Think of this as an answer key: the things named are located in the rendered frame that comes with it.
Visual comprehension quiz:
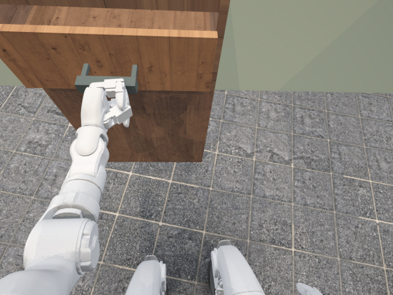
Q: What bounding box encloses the cabinet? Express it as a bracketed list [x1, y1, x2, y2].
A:
[0, 0, 230, 162]

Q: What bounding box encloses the robot thigh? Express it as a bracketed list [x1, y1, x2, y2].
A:
[125, 260, 166, 295]
[211, 245, 265, 295]

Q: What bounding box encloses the robot right thigh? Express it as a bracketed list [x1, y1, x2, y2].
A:
[211, 245, 265, 295]

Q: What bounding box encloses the robot left forearm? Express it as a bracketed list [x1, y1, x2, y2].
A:
[23, 126, 109, 268]

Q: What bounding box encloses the drawer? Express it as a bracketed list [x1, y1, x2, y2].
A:
[0, 6, 218, 92]

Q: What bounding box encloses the robot left upper arm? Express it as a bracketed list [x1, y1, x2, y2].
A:
[0, 218, 99, 295]

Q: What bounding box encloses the left robot hand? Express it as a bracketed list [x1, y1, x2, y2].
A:
[81, 79, 133, 133]

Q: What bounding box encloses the right robot hand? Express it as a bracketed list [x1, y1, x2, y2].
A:
[296, 283, 323, 295]

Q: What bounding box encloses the robot left thigh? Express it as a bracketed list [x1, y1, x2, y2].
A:
[125, 260, 166, 295]

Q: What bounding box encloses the handle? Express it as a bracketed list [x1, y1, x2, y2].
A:
[74, 63, 138, 94]

